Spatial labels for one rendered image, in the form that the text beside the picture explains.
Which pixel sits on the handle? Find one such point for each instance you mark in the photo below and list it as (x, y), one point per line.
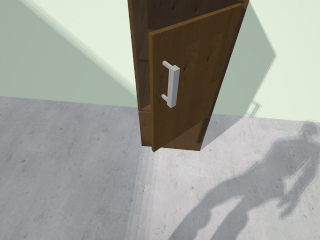
(173, 81)

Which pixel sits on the cupboard door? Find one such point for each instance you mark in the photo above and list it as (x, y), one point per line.
(199, 47)

